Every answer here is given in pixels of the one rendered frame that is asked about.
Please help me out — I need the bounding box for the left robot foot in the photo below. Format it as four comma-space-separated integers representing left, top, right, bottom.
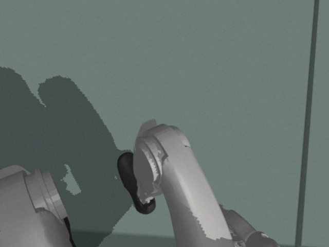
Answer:
63, 217, 76, 247

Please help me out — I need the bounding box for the right robot foot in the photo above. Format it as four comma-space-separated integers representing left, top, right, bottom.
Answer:
117, 152, 156, 215

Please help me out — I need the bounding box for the right robot hand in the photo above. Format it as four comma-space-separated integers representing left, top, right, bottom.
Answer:
219, 204, 257, 247

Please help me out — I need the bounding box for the right robot arm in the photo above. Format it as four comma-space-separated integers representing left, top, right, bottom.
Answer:
245, 232, 280, 247

